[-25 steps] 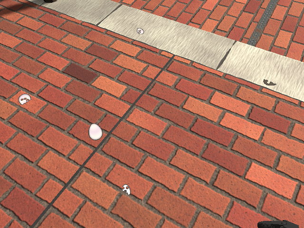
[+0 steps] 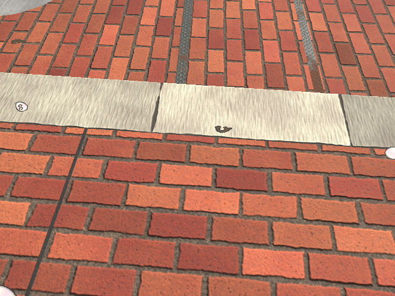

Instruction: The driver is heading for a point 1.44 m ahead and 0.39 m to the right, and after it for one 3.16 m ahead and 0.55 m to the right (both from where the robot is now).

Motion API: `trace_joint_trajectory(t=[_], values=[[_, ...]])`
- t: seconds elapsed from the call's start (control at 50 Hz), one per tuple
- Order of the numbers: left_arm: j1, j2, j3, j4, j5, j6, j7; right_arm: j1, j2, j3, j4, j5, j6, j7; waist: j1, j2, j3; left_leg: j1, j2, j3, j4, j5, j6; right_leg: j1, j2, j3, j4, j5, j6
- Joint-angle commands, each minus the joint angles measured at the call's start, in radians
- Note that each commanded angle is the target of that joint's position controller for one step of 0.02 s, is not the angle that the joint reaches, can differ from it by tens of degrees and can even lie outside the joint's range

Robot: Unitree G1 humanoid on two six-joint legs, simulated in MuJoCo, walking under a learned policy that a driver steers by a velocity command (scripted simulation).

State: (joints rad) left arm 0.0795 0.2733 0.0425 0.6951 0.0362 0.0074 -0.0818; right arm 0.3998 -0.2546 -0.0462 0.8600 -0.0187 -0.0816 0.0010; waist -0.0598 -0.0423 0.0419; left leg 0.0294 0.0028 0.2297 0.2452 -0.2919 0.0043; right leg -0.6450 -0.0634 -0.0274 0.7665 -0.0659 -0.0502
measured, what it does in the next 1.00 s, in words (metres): walks ahead, turning right: right foot, then left foot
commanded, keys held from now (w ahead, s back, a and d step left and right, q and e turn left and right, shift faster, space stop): w+e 0.44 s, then w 0.56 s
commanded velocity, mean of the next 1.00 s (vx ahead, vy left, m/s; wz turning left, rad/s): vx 0.50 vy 0.00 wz -0.39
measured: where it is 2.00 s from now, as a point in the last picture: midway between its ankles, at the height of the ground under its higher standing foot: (269, 149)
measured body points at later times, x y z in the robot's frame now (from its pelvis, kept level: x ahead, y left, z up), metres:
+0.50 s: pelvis +0.27 -0.06 +0.00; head +0.30 -0.08 +0.45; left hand +0.35 +0.21 -0.11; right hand +0.38 -0.35 -0.10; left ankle +0.46 +0.06 -0.68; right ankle +0.18 -0.10 -0.74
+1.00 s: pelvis +0.55 -0.11 +0.01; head +0.58 -0.11 +0.46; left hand +0.79 +0.06 -0.11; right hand +0.44 -0.34 -0.12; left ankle +0.53 -0.01 -0.74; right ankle +0.62 -0.29 -0.69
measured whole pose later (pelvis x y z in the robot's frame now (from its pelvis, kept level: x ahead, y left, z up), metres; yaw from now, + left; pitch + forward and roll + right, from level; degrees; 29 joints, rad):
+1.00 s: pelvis +0.55 -0.11 +0.01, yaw -22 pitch +1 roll +1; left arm 0.14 0.26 0.02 0.78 0.04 -0.03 -0.04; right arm 0.43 -0.23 -0.04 0.89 -0.01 -0.08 0.02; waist -0.05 -0.05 0.03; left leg -0.03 -0.07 0.06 0.23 -0.21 0.07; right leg -0.61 -0.08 0.00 0.78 -0.10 -0.02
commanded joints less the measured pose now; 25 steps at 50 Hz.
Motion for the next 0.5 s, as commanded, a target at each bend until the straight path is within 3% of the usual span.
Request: trace_joint_trajectory(t=[0.02,0.06,0.08,0.1,0.12,0.14,0.16,0.18,0.2,0.22,0.26,0.3,0.4,0.5], values=[[-0.113,0.042,0.003,-0.101,0.006,-0.013,-0.006,0.006,-0.164,-0.037,-0.041,0.001,-0.002,-0.010,0.005,0.129,0.044,-0.005,0.271,-0.055,-0.042,0.503,0.109,0.041,0.022,-0.066,-0.102,-0.051,-0.034],[-0.085,0.055,0.011,-0.100,0.013,-0.013,0.004,0.017,-0.192,-0.042,-0.028,-0.001,0.013,-0.016,0.026,0.146,0.010,0.047,0.278,-0.014,0.086,0.802,0.094,0.125,0.081,-0.106,-0.142,-0.163,-0.073],[-0.019,0.068,0.019,-0.084,0.016,-0.016,0.011,0.020,-0.208,-0.045,-0.024,-0.002,0.022,-0.018,0.057,0.152,-0.036,0.061,0.278,0.002,0.212,0.945,0.091,0.206,0.121,-0.118,-0.162,-0.212,-0.097],[0.115,0.086,0.033,-0.044,0.020,-0.025,0.022,0.011,-0.215,-0.044,-0.028,0.003,0.032,-0.019,0.119,0.131,-0.115,0.018,0.267,0.024,0.408,0.962,0.080,0.372,0.163,-0.117,-0.224,-0.199,-0.126],[0.297,0.142,0.058,0.013,0.029,-0.031,0.038,0.001,-0.202,-0.039,-0.051,0.000,0.033,-0.018,0.198,0.058,-0.226,-0.161,0.244,0.033,0.682,0.739,0.048,0.639,0.108,-0.001,-0.271,-0.222,-0.168],[0.299,0.264,0.087,0.003,0.018,-0.029,0.054,0.035,-0.073,-0.009,-0.128,0.003,0.028,0.002,0.136,-0.190,-0.319,-0.593,0.100,0.020,1.018,-0.112,-0.010,0.951,-0.211,0.498,-0.323,-0.311,-0.280],[0.340,0.286,0.095,-0.023,-0.015,-0.019,0.061,-0.069,-0.146,-0.024,-0.166,-0.007,0.023,0.005,0.190,-0.118,-0.384,-0.751,-0.003,-0.186,1.183,-0.261,-0.029,0.996,-0.292,0.818,-0.459,-0.204,-0.347],[0.318,0.259,0.090,0.005,-0.020,-0.015,0.072,-0.153,-0.148,-0.023,-0.190,-0.001,0.016,0.009,0.179,-0.034,-0.242,-0.834,0.060,-0.248,1.171,-0.152,-0.017,0.928,-0.256,0.622,-0.455,-0.064,-0.323],[0.279,0.203,0.076,0.017,-0.027,-0.020,0.078,-0.145,-0.128,-0.012,-0.182,0.005,0.004,0.007,0.136,0.008,-0.137,-0.794,0.097,-0.244,1.074,-0.074,-0.012,0.782,-0.218,0.503,-0.458,0.071,-0.293],[0.233,0.167,0.065,0.016,-0.026,-0.027,0.081,-0.131,-0.126,-0.012,-0.168,-0.002,0.007,0.005,0.089,0.039,-0.084,-0.724,0.122,-0.248,0.990,-0.055,-0.014,0.668,-0.158,0.418,-0.472,0.163,-0.252],[0.181,0.128,0.049,0.007,-0.034,-0.041,0.080,-0.077,-0.125,-0.012,-0.152,-0.029,0.042,0.009,0.030,0.019,-0.082,-0.608,0.130,-0.253,0.919,-0.056,-0.033,0.543,-0.095,0.335,-0.501,0.251,-0.233],[0.206,0.138,0.051,0.019,-0.037,-0.058,0.074,-0.084,-0.109,-0.011,-0.157,-0.032,0.064,0.016,0.023,0.023,-0.081,-0.601,0.120,-0.238,0.865,-0.032,-0.049,0.502,-0.068,0.313,-0.525,0.260,-0.241],[0.304,0.155,0.058,0.050,-0.034,-0.063,0.072,-0.278,-0.096,-0.006,-0.215,-0.028,0.070,0.018,0.084,0.003,-0.008,-0.716,0.108,-0.237,0.654,0.157,-0.068,0.511,-0.041,0.341,-0.573,0.120,-0.216],[0.396,0.150,0.055,0.084,-0.030,-0.068,0.080,-0.416,-0.085,0.005,-0.254,-0.019,0.054,0.028,0.144,-0.011,0.001,-0.724,0.068,-0.228,0.462,0.270,-0.047,0.624,-0.047,0.340,-0.525,0.231,-0.187]])
Velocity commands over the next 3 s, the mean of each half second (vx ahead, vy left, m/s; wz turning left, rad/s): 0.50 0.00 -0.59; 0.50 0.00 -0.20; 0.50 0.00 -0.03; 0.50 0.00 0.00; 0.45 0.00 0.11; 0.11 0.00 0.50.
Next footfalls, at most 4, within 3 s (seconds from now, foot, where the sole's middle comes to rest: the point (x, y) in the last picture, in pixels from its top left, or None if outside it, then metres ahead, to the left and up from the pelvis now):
0.12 right None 0.22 -0.10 -0.78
0.66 left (199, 266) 0.56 -0.02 -0.78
1.16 right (272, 216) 0.74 -0.31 -0.78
1.72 left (243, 145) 1.08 -0.24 -0.78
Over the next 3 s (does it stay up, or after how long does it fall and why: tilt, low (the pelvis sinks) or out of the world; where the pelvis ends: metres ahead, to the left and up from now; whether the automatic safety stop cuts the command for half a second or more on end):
stays up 1.34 -0.41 -0.04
